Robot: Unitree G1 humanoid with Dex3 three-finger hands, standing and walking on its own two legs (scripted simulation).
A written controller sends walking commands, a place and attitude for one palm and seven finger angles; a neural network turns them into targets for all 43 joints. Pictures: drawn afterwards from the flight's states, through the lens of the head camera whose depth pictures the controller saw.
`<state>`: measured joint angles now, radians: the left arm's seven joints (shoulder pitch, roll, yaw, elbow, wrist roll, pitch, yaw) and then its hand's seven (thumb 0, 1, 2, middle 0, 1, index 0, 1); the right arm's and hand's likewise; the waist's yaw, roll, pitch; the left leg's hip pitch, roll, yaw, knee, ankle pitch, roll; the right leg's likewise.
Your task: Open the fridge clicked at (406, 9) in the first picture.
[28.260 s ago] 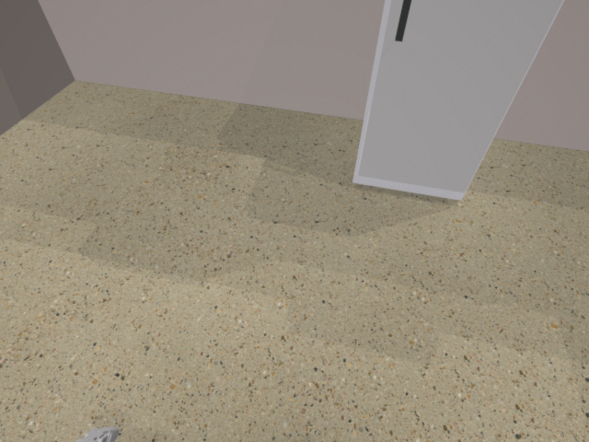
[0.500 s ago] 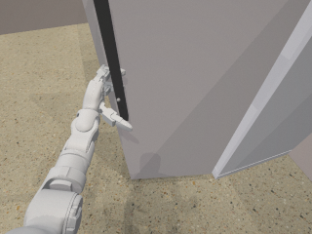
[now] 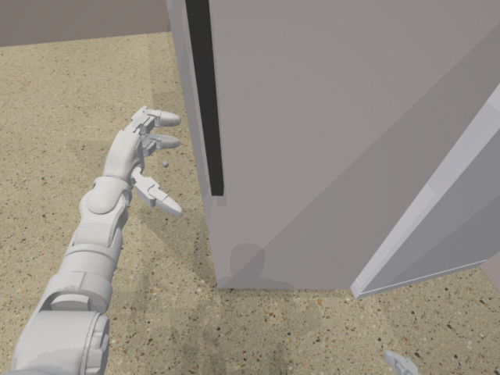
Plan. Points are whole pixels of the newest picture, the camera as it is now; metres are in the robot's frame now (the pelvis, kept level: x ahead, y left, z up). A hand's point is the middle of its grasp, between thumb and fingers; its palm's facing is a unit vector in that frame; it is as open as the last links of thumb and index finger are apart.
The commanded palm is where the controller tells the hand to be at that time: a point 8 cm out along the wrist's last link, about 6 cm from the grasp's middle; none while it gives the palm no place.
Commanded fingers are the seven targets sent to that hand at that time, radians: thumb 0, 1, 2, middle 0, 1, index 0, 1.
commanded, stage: slip the hand off the handle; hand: left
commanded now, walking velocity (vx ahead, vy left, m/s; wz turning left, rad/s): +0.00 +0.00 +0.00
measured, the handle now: (210, 103) +0.48 +0.08 +0.19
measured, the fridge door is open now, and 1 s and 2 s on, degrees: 76 76 76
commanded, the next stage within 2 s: draw the hand back to the body in 0.76 s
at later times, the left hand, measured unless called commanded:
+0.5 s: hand (148, 204) +0.33 +0.16 +0.11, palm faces -0.09 -0.98 -0.19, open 14.7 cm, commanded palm +0.31 +0.21 +0.13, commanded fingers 0.00 -0.55 0.20 -0.25 -1.15 -0.25 -1.15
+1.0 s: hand (134, 219) +0.30 +0.17 +0.13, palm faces +0.10 -0.99 +0.06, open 14.7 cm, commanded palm +0.25 +0.21 +0.14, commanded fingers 0.00 -0.55 0.20 -0.25 -1.15 -0.25 -1.15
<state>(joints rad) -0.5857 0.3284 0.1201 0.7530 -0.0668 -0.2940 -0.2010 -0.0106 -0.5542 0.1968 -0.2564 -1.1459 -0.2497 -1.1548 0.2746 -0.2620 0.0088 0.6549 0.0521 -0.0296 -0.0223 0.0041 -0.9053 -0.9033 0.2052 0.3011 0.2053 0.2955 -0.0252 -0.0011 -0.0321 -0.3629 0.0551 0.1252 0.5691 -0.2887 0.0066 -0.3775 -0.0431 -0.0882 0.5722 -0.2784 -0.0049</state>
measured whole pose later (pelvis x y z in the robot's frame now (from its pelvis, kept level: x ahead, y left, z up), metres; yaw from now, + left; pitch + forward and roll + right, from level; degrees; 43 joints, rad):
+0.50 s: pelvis -0.01 +0.01 +0.00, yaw +0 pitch +2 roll +0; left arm -0.24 0.29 0.10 0.35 -0.11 -0.23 -0.21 -0.01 -0.55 0.20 -0.26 -1.15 -0.25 -1.16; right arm 0.25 -0.24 0.03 0.62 0.05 -0.07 -0.03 0.01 -0.90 -0.90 0.21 0.30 0.21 0.30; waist 0.01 0.01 -0.03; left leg -0.31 0.05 0.13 0.57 -0.29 0.01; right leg -0.32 -0.05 -0.08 0.56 -0.27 0.00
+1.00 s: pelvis -0.01 -0.01 +0.00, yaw +1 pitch -1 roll +0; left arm -0.10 0.19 0.14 0.12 -0.26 0.00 -0.09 -0.01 -0.56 0.20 -0.26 -1.15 -0.25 -1.16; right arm 0.22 -0.24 0.06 0.65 0.07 -0.15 -0.07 0.01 -0.90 -0.90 0.21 0.30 0.21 0.30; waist 0.05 0.03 -0.02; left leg -0.25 0.06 0.09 0.54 -0.27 -0.01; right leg -0.25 -0.04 -0.12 0.53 -0.27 -0.01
